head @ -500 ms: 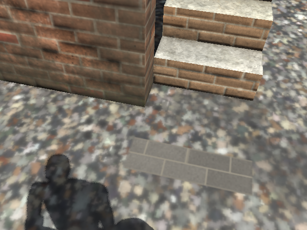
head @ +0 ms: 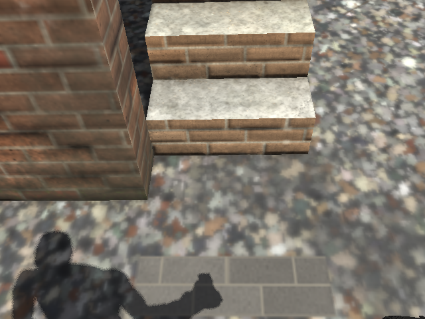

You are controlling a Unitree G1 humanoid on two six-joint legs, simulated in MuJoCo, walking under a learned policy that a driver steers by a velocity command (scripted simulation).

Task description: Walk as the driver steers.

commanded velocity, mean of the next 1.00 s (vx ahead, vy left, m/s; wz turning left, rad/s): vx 0.50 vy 0.00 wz -0.21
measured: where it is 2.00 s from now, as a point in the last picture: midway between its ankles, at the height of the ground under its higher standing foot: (248, 202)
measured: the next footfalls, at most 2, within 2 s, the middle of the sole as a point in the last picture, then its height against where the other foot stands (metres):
left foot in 0.20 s outside the picture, level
right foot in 0.72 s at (290, 314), level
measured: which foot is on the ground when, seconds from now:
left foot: up 0.00-0.18, down 0.20-0.72, up 0.74-1.00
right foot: down 0.00-0.22, up 0.24-0.70, down 0.72-1.00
